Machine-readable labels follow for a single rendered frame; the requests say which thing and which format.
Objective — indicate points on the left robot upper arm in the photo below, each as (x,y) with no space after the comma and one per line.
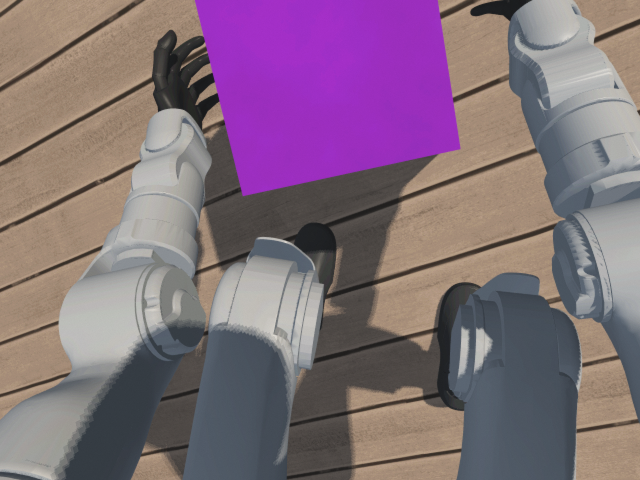
(125,333)

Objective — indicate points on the right robot upper arm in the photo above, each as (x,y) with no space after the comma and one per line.
(596,268)

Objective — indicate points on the robot left thigh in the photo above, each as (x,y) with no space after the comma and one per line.
(241,422)

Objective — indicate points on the left robot hand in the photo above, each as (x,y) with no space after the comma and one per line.
(171,84)

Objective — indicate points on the robot left forearm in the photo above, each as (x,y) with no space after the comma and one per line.
(162,211)

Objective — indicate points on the robot right forearm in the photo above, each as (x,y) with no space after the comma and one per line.
(582,119)

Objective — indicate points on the right robot hand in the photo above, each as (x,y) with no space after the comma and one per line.
(503,7)

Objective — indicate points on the robot left foot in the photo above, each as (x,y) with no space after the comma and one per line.
(318,242)

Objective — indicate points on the carton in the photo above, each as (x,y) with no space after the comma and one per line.
(312,89)

